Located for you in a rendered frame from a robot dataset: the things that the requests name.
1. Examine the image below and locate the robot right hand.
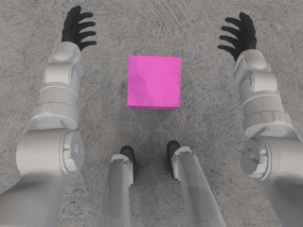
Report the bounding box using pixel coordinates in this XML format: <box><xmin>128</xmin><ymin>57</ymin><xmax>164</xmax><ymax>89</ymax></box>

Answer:
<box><xmin>218</xmin><ymin>12</ymin><xmax>258</xmax><ymax>62</ymax></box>

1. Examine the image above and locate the robot right shin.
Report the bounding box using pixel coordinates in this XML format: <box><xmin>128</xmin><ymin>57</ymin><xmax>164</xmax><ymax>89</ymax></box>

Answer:
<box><xmin>173</xmin><ymin>147</ymin><xmax>198</xmax><ymax>160</ymax></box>

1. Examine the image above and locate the carton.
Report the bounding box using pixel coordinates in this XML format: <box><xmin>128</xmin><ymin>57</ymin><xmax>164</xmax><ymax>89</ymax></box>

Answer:
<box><xmin>127</xmin><ymin>55</ymin><xmax>182</xmax><ymax>111</ymax></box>

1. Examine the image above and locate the right robot forearm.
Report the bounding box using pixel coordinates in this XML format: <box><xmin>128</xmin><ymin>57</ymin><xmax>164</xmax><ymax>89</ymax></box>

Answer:
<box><xmin>233</xmin><ymin>49</ymin><xmax>303</xmax><ymax>143</ymax></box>

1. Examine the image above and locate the left robot forearm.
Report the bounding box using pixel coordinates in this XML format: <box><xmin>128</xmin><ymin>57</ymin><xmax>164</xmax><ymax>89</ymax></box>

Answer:
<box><xmin>15</xmin><ymin>42</ymin><xmax>84</xmax><ymax>173</ymax></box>

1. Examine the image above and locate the robot left hand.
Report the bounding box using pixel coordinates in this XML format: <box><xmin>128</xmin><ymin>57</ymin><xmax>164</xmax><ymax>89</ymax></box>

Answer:
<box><xmin>62</xmin><ymin>6</ymin><xmax>97</xmax><ymax>52</ymax></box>

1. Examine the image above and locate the right robot foot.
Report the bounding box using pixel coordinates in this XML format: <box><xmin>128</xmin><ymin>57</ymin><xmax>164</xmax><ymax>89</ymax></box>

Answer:
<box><xmin>167</xmin><ymin>140</ymin><xmax>180</xmax><ymax>181</ymax></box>

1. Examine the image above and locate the robot left upper arm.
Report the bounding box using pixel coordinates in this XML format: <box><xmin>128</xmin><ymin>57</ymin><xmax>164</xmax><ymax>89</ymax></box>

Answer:
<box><xmin>0</xmin><ymin>128</ymin><xmax>85</xmax><ymax>227</ymax></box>

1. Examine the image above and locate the robot right upper arm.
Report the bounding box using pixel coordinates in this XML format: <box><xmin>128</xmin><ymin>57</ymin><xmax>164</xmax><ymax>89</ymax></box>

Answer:
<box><xmin>240</xmin><ymin>135</ymin><xmax>303</xmax><ymax>227</ymax></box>

